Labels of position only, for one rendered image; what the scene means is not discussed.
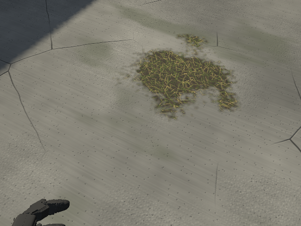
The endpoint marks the left robot hand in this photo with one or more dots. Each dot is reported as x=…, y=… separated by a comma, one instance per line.
x=40, y=210

